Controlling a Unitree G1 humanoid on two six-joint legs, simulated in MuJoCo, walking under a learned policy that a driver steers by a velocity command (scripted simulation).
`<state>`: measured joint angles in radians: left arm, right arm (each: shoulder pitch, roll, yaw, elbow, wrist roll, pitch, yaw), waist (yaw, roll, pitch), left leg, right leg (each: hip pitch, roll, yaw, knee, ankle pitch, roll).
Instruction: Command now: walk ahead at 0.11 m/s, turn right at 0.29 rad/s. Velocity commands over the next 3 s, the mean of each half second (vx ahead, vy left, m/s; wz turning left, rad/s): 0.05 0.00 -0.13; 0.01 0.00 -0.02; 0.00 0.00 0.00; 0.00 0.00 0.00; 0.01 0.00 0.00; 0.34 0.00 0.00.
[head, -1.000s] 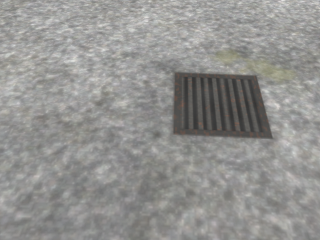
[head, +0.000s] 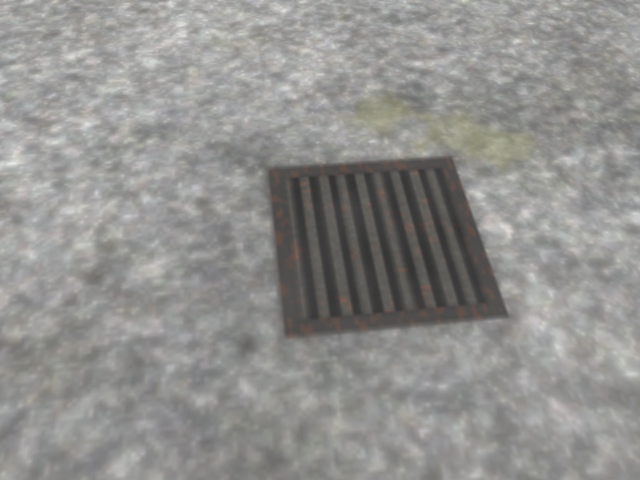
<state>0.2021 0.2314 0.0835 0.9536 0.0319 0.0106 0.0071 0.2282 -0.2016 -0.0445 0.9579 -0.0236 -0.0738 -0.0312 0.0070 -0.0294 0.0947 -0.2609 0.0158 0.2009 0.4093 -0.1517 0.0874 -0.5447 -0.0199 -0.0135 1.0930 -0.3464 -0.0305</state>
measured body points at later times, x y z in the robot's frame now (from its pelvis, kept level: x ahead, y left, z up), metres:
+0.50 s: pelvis +0.05 -0.03 +0.00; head +0.05 -0.04 +0.45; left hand +0.14 +0.19 -0.14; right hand +0.05 -0.26 -0.15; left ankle +0.05 +0.07 -0.74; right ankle +0.06 -0.12 -0.74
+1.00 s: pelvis +0.07 -0.04 +0.01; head +0.07 -0.04 +0.45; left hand +0.06 +0.18 -0.16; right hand +0.04 -0.25 -0.16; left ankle +0.05 +0.07 -0.74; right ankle +0.06 -0.12 -0.74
